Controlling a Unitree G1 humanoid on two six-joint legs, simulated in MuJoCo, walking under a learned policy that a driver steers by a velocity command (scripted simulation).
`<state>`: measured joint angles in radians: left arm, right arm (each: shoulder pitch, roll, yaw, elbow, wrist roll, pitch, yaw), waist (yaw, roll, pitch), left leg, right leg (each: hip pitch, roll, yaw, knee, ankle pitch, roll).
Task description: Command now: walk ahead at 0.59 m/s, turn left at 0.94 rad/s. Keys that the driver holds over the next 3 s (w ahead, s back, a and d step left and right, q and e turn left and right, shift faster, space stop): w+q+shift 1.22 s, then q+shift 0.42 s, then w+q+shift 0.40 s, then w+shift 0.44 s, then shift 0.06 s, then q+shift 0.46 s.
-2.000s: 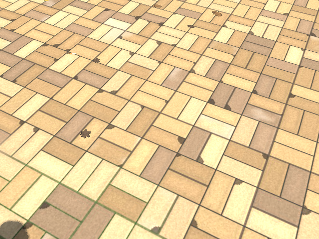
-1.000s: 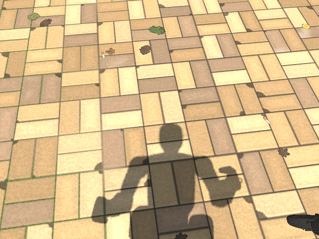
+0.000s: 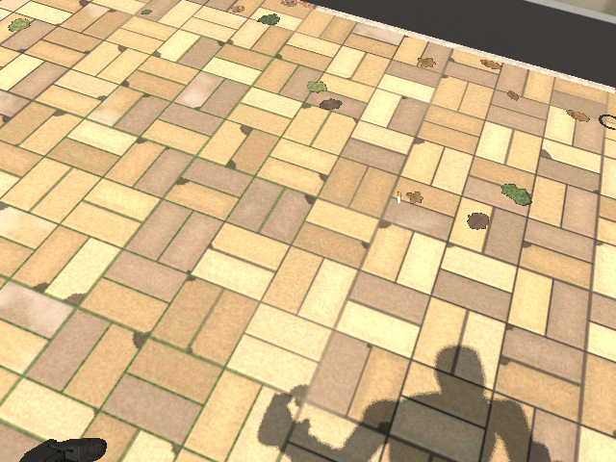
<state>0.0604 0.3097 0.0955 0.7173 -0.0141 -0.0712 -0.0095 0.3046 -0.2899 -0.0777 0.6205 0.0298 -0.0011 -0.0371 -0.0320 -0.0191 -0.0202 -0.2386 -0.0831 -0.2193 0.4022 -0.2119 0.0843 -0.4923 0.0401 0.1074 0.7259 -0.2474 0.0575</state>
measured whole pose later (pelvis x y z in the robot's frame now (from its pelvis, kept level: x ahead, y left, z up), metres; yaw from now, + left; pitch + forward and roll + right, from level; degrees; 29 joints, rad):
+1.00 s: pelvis +0.56 +0.30 -0.02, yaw +57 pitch +1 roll -1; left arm -0.05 0.28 0.02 0.53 -0.01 -0.13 -0.01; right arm 0.44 -0.26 -0.06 0.74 0.04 -0.06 -0.01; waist -0.12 -0.05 0.05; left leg 0.04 -0.12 -0.28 0.42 -0.44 0.11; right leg -0.65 -0.04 0.15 0.53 0.10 0.07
